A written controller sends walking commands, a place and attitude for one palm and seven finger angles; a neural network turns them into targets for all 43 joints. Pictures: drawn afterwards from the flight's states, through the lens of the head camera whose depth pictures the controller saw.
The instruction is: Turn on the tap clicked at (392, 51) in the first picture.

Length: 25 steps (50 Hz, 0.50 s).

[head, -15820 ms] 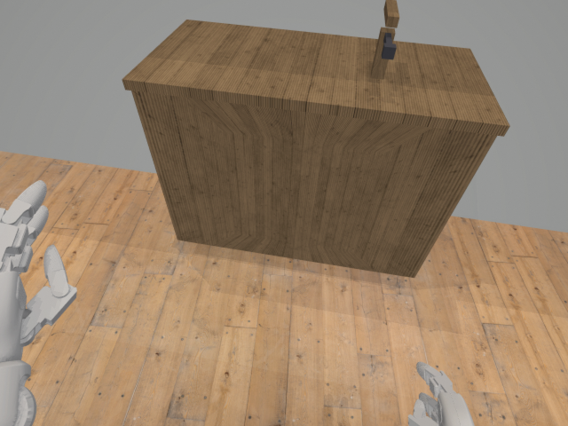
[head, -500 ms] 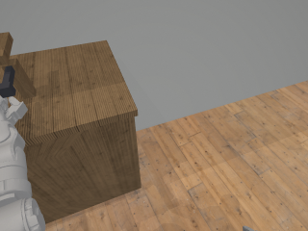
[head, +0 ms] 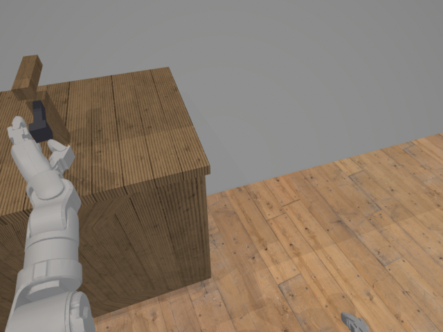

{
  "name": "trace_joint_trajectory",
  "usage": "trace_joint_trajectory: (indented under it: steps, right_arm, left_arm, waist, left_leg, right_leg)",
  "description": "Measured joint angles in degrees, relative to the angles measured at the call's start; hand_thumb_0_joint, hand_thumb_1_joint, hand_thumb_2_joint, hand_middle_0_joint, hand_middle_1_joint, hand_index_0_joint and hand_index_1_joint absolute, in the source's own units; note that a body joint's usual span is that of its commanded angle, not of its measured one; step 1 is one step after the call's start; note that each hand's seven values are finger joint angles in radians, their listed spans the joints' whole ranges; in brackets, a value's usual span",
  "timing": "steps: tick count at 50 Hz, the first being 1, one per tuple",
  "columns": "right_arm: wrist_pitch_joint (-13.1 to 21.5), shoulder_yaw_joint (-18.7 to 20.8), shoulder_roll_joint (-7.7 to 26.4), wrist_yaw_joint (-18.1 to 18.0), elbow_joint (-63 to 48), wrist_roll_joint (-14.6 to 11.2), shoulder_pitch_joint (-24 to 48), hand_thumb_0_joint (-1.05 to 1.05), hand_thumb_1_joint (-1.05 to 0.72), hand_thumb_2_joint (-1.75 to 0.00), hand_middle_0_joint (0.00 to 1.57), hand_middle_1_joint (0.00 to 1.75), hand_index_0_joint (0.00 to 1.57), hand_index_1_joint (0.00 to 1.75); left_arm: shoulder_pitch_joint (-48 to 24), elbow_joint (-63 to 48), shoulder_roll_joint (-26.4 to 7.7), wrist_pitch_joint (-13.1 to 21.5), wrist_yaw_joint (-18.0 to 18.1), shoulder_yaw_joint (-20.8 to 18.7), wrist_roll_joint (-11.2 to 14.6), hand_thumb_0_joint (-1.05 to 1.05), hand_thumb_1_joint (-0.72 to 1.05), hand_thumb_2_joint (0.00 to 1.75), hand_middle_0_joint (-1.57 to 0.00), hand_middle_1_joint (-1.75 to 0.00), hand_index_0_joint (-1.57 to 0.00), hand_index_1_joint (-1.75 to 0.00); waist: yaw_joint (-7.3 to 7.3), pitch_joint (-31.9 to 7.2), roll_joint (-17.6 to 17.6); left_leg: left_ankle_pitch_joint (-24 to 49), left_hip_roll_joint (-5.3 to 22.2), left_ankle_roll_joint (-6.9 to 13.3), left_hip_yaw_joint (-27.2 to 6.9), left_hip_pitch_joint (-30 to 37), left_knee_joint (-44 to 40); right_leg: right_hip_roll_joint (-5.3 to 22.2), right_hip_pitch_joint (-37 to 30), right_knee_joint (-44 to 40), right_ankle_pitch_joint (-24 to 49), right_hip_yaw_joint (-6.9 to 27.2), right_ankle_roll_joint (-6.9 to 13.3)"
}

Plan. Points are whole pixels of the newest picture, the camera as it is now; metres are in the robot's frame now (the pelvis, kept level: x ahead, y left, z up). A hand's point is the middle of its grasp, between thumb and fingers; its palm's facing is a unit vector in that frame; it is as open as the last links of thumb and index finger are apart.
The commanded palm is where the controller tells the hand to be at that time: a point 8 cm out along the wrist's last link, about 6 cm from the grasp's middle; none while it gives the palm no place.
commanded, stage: push the lever round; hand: left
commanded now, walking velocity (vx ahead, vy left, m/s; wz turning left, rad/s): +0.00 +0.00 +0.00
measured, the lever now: (41, 131) +0.42 +0.37 +0.15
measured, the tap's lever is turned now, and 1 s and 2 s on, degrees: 9 33 52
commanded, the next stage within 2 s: none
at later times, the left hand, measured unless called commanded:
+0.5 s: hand (83, 143) +0.41 +0.29 +0.13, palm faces +0.78 -0.62 -0.07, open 7.9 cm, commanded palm +0.36 +0.30 +0.14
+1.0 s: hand (100, 134) +0.44 +0.27 +0.13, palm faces +0.84 -0.54 -0.10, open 7.9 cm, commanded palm +0.38 +0.28 +0.14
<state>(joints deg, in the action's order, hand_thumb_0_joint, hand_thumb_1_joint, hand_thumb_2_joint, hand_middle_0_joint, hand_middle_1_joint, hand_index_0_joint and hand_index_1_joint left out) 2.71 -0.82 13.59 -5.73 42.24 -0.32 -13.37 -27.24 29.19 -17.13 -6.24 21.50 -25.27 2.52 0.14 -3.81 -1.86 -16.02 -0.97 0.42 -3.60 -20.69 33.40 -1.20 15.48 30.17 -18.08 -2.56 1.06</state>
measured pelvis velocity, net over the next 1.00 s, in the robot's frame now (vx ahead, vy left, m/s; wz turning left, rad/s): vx -0.01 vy -0.01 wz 0.01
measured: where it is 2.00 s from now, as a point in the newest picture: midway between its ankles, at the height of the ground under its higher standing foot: outside the picture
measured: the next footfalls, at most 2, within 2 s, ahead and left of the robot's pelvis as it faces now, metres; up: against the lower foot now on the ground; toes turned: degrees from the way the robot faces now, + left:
none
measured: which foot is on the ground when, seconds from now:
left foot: down 0.00-1.00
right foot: down 0.00-1.00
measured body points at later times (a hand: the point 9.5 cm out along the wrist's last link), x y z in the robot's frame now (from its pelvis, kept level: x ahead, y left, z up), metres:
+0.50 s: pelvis +0.00 -0.01 +0.00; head +0.00 -0.01 +0.45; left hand +0.36 +0.32 +0.14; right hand +0.09 -0.27 -0.12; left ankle +0.01 +0.11 -0.73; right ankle -0.03 -0.11 -0.73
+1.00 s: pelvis -0.01 -0.01 -0.01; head +0.01 -0.02 +0.44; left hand +0.39 +0.29 +0.14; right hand +0.07 -0.27 -0.14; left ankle +0.01 +0.11 -0.73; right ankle -0.03 -0.11 -0.73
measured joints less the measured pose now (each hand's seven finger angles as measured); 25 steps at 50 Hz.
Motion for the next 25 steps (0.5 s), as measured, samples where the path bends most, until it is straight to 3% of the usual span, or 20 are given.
trace_joint_trajectory:
  steps: [25]
  right_arm:
    - [-2.0, 1.3, 0.4, 1.1, 2.9, 1.5, -1.6, 0.01, -0.90, -0.90, 0.20, 0.30, 0.20, 0.30]
  left_arm:
    - [-7.9, 9.5, 1.3, 1.5, 10.5, -0.9, -3.8, 0.02, 0.90, 0.90, -0.15, -0.15, -0.13, -0.15]
  waist:
    - [1.79, -0.7, 0.0]
  left_leg:
    - [0.0, 0.4, -0.7, -0.9, -2.0, 0.9]
  right_leg:
    - [-0.5, 2.0, 1.4, -0.5, -0.9, 0.8]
